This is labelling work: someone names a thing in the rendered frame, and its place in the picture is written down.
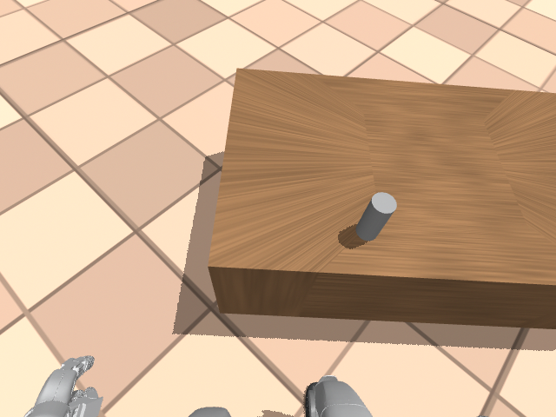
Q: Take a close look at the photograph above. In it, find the left robot arm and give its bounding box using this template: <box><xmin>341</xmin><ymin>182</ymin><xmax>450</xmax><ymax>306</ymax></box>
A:
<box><xmin>24</xmin><ymin>400</ymin><xmax>70</xmax><ymax>417</ymax></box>

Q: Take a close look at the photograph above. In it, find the can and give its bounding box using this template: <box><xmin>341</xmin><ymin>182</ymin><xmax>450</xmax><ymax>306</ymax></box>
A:
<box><xmin>356</xmin><ymin>192</ymin><xmax>397</xmax><ymax>241</ymax></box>

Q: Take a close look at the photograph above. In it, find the left robot hand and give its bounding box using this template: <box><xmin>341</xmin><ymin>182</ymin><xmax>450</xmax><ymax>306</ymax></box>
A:
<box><xmin>35</xmin><ymin>356</ymin><xmax>103</xmax><ymax>417</ymax></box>

